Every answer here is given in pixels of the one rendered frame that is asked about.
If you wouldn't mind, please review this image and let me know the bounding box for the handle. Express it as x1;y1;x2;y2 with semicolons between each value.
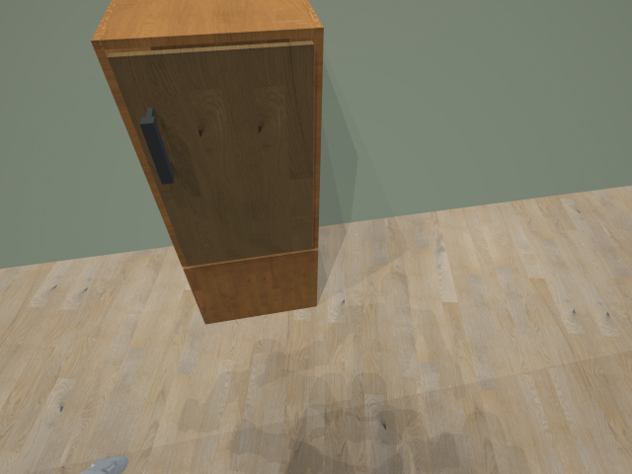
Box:
140;108;175;185

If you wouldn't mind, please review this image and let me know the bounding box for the cupboard door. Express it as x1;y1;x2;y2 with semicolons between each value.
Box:
108;40;314;267

